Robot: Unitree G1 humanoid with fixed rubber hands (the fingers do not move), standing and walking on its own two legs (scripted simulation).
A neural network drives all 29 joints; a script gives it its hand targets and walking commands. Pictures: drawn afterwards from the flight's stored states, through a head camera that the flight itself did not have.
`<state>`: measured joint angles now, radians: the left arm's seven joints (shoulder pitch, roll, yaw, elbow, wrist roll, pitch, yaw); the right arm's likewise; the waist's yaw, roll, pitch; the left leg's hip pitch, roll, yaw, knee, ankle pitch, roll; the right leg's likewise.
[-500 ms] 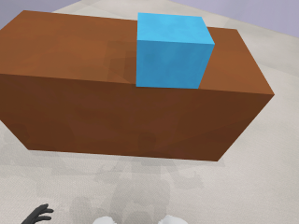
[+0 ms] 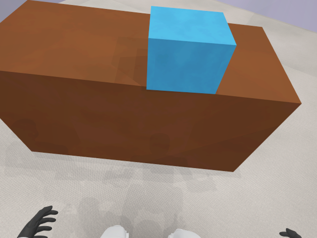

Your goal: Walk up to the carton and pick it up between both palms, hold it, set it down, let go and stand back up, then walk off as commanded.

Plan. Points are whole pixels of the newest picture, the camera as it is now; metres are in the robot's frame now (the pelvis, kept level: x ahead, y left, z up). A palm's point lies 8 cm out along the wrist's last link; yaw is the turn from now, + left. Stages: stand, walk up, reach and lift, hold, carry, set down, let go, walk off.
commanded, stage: walk up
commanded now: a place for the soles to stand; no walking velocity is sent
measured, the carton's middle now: (184, 51) +0.72 -0.06 +0.06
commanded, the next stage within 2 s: none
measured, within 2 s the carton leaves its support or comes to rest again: neither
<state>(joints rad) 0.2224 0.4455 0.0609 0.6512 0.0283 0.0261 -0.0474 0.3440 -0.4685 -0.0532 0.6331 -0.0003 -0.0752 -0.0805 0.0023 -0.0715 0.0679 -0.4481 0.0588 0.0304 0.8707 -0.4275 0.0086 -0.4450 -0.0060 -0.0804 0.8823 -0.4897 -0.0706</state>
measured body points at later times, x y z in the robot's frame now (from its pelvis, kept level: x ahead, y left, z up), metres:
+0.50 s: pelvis +0.01 -0.02 +0.00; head +0.05 +0.00 +0.45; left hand +0.12 +0.30 -0.09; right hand +0.13 -0.35 -0.06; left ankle +0.03 +0.13 -0.68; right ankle +0.02 -0.10 -0.70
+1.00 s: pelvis +0.02 -0.02 +0.00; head +0.05 +0.00 +0.45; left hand +0.13 +0.30 -0.09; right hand +0.15 -0.35 -0.06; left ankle +0.05 +0.12 -0.70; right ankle +0.03 -0.11 -0.69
